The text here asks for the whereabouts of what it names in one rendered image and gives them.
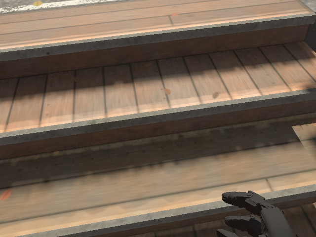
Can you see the robot right hand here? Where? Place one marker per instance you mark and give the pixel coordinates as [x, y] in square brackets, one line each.
[272, 223]

